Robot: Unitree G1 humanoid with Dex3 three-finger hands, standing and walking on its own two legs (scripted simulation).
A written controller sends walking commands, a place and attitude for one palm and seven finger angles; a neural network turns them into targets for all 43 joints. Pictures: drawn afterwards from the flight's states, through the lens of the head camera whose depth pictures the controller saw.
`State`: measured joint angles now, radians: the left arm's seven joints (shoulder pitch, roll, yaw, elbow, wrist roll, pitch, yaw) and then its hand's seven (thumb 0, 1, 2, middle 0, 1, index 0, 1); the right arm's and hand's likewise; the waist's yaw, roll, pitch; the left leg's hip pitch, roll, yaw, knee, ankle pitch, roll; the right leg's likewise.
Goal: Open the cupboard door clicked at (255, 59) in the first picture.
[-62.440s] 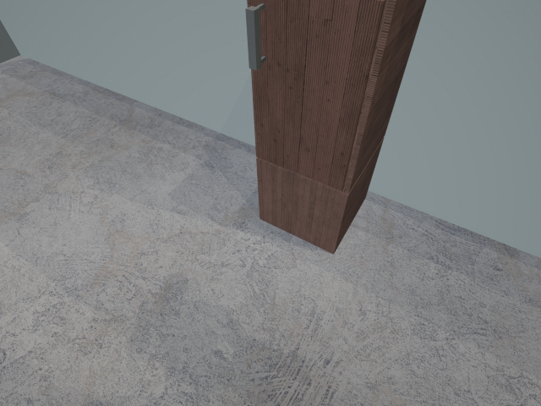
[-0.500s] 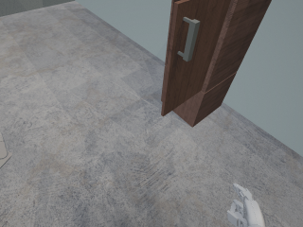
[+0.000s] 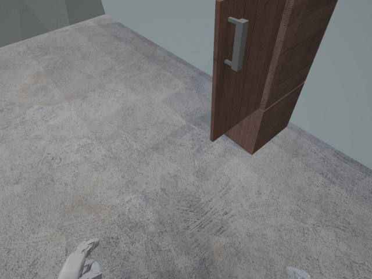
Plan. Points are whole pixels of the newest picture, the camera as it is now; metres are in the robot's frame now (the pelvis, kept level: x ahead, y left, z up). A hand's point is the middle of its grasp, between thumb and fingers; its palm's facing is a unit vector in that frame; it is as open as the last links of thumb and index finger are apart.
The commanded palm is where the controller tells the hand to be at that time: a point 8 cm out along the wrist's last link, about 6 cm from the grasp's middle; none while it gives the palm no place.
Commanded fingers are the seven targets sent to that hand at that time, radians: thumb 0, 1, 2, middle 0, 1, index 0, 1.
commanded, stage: let the arm hang, fingers relaxed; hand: left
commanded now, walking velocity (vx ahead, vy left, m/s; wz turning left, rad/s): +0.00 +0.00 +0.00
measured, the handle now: (234, 44) +0.76 -0.14 +0.13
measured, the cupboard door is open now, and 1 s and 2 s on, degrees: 91 91 91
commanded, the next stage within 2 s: look to check the result in 0.88 s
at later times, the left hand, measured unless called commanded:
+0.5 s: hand out of the picture -0.04 +0.18 -0.15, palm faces +0.03 -0.97 -0.23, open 7.3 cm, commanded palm none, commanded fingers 0.00 0.90 0.90 -0.20 -0.30 -0.20 -0.30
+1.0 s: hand out of the picture -0.02 +0.16 -0.16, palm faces +0.04 -0.99 -0.15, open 7.3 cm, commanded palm none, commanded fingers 0.00 0.90 0.90 -0.20 -0.30 -0.20 -0.30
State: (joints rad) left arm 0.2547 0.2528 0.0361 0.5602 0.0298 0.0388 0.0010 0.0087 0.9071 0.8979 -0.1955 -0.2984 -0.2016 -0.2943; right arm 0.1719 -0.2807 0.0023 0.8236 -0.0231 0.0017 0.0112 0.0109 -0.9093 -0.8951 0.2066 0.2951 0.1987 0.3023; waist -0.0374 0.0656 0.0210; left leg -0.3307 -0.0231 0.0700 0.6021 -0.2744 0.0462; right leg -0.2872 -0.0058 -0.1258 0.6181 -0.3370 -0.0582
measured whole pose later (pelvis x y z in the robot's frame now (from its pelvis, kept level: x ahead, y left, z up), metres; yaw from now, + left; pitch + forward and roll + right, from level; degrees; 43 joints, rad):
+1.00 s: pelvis +0.01 +0.01 +0.02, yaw -1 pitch -2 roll +0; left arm 0.32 0.09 0.01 1.16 0.01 -0.02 0.04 0.00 0.91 0.90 -0.20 -0.30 -0.20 -0.29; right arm 0.32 -0.11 0.01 1.16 -0.02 0.00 -0.04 0.00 -0.91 -0.90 0.20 0.29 0.19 0.30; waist -0.01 0.01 0.04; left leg -0.17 -0.03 0.08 0.40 -0.19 0.06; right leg -0.13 0.00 -0.11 0.40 -0.24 -0.04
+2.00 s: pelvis +0.02 +0.00 +0.02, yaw -1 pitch -2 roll +0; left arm 0.27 0.15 0.01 1.16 0.01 -0.02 0.03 0.00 0.91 0.90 -0.20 -0.30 -0.20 -0.29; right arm 0.25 -0.16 0.01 1.17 -0.01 -0.01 -0.03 0.00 -0.91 -0.90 0.20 0.29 0.20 0.30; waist -0.01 0.02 0.06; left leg -0.13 -0.03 0.07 0.36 -0.19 0.05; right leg -0.09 0.01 -0.11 0.36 -0.24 -0.04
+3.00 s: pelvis +0.03 -0.03 +0.02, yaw +0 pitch -2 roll +1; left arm 0.20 0.21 0.01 1.14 0.01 -0.03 0.02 0.00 0.91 0.90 -0.20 -0.30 -0.20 -0.29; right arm 0.20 -0.23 0.00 1.16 -0.01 0.00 -0.03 0.01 -0.91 -0.90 0.20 0.29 0.20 0.30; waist -0.01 0.02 0.07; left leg -0.11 0.01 0.05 0.35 -0.19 0.00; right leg -0.04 0.05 -0.13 0.31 -0.23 -0.08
